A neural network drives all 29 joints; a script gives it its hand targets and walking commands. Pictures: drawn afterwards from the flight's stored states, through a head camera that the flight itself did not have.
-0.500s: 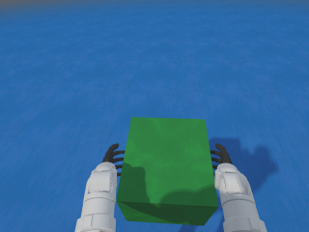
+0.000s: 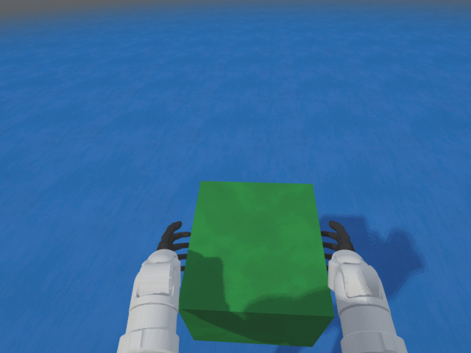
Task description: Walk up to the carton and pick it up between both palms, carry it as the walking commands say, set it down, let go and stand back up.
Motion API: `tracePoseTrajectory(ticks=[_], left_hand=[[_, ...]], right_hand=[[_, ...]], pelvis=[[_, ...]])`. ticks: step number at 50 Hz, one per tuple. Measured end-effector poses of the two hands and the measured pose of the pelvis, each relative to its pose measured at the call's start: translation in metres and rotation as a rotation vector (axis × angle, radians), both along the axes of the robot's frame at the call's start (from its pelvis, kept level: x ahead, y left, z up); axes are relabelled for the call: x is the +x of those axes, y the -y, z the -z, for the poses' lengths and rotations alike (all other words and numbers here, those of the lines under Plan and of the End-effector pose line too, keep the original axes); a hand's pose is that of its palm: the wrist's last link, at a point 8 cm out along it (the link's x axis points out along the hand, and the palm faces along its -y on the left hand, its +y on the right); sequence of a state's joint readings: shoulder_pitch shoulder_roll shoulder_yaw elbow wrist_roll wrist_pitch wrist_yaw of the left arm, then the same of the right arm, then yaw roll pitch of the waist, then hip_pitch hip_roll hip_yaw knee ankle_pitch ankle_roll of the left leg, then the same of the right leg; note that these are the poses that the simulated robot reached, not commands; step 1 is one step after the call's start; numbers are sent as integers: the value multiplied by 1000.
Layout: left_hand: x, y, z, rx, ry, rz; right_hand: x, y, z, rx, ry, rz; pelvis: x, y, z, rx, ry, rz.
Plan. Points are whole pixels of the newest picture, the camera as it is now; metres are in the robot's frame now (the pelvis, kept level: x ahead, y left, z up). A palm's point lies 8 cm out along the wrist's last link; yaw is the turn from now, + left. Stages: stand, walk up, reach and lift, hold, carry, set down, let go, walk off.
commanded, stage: hold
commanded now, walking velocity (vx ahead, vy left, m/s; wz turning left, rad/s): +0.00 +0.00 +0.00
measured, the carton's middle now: (254, 260) +0.33 +0.00 -0.03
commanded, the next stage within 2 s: carry in 0.08 s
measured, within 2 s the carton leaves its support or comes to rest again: neither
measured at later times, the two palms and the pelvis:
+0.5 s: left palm (193, 203) +0.36 +0.11 +0.10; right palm (366, 225) +0.31 -0.19 +0.10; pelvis +0.07 +0.01 +0.00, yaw -10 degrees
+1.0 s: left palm (242, 147) +0.58 +0.02 +0.08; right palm (375, 175) +0.47 -0.27 +0.08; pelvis +0.31 -0.04 -0.02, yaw -24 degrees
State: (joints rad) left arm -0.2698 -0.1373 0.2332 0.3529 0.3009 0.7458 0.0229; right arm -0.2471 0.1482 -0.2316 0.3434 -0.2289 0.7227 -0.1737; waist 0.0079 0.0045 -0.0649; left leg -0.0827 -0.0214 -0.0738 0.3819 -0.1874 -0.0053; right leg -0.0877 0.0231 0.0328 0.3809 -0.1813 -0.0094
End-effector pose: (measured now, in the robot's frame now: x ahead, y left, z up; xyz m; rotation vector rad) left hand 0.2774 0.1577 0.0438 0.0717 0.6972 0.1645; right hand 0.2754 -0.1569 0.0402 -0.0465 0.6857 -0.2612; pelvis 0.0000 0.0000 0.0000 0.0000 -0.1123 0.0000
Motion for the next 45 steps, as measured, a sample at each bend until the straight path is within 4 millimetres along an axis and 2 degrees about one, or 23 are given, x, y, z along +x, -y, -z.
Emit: tracePoseTrajectory(ticks=[5, 12, 16, 21, 27, 32, 35, 39, 45], left_hand=[[-1, 1, -1, 7, 7, 5], [14, -7, -12, 16, 59, -8], [28, -11, -20, 3, 51, 18], [58, 11, -44, -16, 32, 58], [103, 64, -59, -54, 69, 141], [140, 108, -52, -22, 71, 229], [154, 118, -45, -8, 9, 240], [177, 123, -40, 0, -41, 235], [235, 130, -43, -4, -29, 250]], right_hand=[[-1, 1, -1, -2, 7, 1], [9, -10, -13, -4, 60, 33], [16, -14, -26, -9, 56, 58], [22, 5, -43, 12, 38, 139], [34, 53, -61, 31, 86, 271], [48, 91, -47, 62, 87, 357], [58, 100, -41, 69, 26, 374], [82, 104, -35, 81, -24, 372], [135, 109, -36, 78, -12, 383]], pelvis=[[-1, 0, 2, -2, -13, -3], [2, -10, 15, -11, -83, -2], [15, -19, 14, 14, -123, 62], [39, -20, -1, -2, -165, 139], [82, -4, 1, -2, -190, 207], [125, 17, 18, -22, -190, 239], [148, 26, 14, -7, -190, 253], [180, 33, 7, 8, -190, 298], [240, 36, 6, 12, -182, 360]])
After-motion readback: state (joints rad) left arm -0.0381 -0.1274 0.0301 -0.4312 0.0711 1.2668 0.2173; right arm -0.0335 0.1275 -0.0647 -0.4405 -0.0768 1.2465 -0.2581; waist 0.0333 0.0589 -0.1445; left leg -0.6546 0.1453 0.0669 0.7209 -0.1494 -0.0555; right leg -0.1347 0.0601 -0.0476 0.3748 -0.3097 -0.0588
